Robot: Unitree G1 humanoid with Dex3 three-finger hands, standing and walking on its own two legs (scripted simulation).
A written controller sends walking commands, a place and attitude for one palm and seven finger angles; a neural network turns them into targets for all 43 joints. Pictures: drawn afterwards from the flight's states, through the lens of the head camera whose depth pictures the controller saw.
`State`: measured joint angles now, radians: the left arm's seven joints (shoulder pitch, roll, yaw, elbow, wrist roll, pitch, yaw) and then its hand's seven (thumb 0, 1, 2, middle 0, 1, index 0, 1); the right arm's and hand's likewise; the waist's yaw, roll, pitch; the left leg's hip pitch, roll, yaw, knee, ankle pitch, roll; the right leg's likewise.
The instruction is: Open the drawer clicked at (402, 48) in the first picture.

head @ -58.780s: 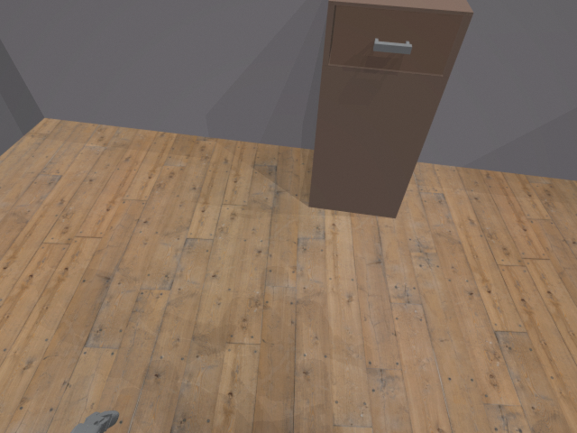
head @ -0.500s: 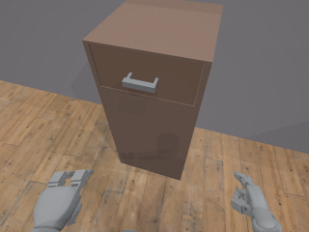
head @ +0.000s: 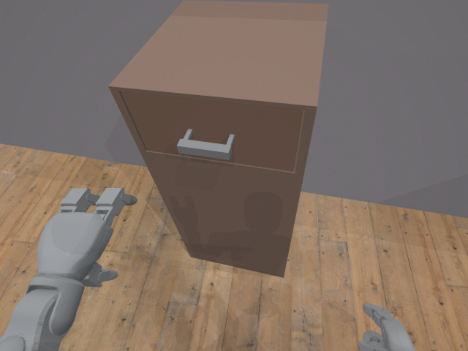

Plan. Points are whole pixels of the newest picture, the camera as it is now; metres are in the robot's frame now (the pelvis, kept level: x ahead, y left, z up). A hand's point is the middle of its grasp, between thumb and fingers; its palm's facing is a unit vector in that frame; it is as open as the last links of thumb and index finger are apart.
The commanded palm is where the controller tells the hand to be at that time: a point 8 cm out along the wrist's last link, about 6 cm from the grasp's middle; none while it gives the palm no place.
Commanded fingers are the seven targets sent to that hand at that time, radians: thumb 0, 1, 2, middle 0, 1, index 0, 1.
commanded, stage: raise the hand with hooked fingers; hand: left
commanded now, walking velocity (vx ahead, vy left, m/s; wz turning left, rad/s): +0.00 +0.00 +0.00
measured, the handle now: (207, 142) +0.50 +0.13 +0.05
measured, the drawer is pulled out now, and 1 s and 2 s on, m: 0.00 0.00 0.00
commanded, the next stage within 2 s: move the hooked fingers above the handle in 0.86 s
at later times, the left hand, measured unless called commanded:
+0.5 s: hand (60, 192) +0.28 +0.28 +0.17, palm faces +0.06 -0.04 -1.00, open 13.8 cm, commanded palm +0.24 +0.27 +0.22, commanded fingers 0.00 -0.50 0.30 -0.30 -1.20 -0.30 -1.20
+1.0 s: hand (62, 210) +0.26 +0.27 +0.15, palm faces +0.05 -0.06 -1.00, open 13.9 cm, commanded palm +0.23 +0.26 +0.21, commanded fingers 0.00 -0.50 0.30 -0.30 -1.20 -0.30 -1.20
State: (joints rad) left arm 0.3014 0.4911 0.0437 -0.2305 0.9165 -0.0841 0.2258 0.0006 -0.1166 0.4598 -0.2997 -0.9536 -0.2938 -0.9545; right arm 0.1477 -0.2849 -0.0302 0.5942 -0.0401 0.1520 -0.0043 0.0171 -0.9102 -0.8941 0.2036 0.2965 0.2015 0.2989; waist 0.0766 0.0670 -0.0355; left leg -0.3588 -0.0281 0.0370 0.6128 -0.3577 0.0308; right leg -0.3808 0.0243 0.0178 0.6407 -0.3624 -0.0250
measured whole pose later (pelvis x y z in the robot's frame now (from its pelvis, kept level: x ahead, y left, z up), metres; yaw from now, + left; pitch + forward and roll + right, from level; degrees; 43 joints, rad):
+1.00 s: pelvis -0.05 +0.02 +0.02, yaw +2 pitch -1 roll +0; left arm -0.16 0.60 0.02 -0.01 0.82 -0.08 -0.10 0.00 -0.49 0.30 -0.32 -1.20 -0.32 -1.20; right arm 0.14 -0.26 0.00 0.62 0.02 0.18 0.01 0.02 -0.91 -0.89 0.20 0.30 0.20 0.30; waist 0.07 0.08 0.04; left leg -0.22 -0.06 0.01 0.42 -0.19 0.05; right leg -0.22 -0.01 -0.01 0.43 -0.20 0.00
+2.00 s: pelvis -0.01 +0.00 +0.01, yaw +2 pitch +5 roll +1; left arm -0.47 0.42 -0.26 0.30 0.91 -0.07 -0.08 0.00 -0.49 0.30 -0.32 -1.20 -0.32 -1.20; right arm 0.16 -0.26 -0.02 0.62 0.03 0.21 -0.01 0.01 -0.91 -0.89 0.20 0.30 0.20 0.30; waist 0.03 0.06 -0.03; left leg -0.30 -0.04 0.00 0.48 -0.27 0.03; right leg -0.32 0.01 -0.01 0.52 -0.30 -0.03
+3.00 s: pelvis -0.03 -0.02 +0.01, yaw -1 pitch +8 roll +1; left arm -0.93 0.45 -0.18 0.98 1.00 0.01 0.07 0.00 -0.49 0.30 -0.36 -1.21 -0.39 -1.24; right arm 0.24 -0.25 0.01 0.66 0.06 0.17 -0.12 0.01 -0.91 -0.89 0.21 0.30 0.20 0.30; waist -0.11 0.04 -0.05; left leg -0.40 -0.01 0.04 0.50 -0.25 0.01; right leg -0.44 0.04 0.02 0.55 -0.26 -0.04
